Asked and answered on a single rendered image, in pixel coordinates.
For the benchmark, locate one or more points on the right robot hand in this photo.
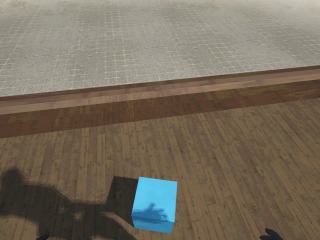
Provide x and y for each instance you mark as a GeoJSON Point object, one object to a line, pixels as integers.
{"type": "Point", "coordinates": [272, 235]}

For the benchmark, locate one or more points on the carton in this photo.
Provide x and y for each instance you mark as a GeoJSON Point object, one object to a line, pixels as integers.
{"type": "Point", "coordinates": [154, 205]}

